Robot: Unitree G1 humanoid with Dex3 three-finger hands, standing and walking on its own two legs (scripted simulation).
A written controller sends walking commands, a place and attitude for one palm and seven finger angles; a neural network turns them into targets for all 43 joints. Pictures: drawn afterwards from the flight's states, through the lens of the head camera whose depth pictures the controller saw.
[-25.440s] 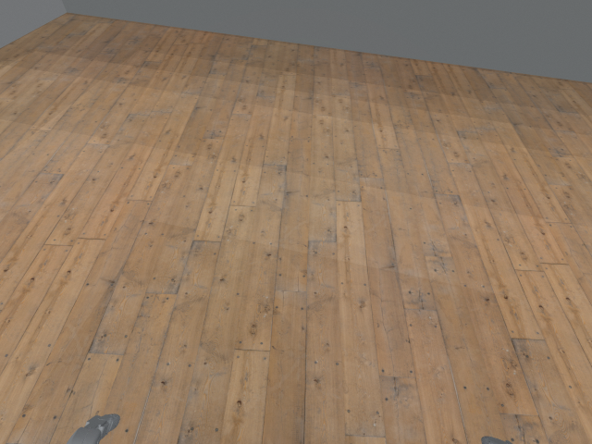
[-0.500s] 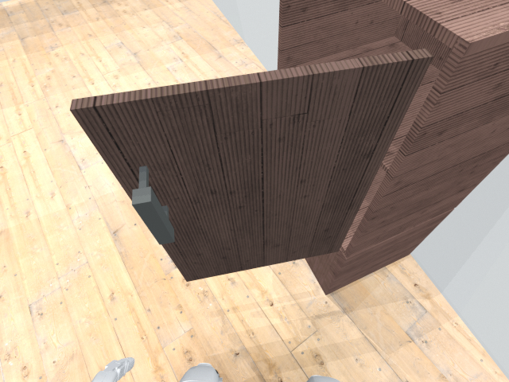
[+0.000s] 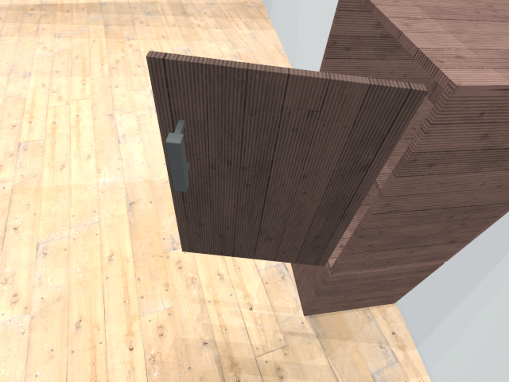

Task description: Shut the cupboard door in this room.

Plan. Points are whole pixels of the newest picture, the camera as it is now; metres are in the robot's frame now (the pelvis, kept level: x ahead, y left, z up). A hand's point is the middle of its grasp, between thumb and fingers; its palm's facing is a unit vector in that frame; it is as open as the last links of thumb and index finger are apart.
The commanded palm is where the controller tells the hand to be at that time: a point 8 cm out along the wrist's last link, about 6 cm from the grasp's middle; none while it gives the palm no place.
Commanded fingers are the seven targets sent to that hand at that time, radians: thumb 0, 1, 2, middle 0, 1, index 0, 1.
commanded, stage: come to a stop and stand still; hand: left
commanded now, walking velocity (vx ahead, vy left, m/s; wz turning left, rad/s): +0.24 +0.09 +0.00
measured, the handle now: (181, 156) +0.47 +0.18 +0.07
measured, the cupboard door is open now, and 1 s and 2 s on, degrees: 77 77 77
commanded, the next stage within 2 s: look again from close up in 1.70 s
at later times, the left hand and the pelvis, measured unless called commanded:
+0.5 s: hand out of the picture -0.03 +0.10 -0.18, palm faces +0.07 -0.99 -0.14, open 7.4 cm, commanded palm none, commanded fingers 0.00 0.90 0.90 -0.20 -0.30 -0.20 -0.30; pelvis -0.01 -0.05 +0.01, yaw +2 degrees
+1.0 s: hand out of the picture -0.01 +0.17 -0.16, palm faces +0.00 -0.97 -0.26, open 7.4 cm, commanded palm none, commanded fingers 0.00 0.90 0.90 -0.20 -0.30 -0.20 -0.30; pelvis -0.01 -0.01 +0.01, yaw -1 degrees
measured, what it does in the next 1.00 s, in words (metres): steps on the spot: right foot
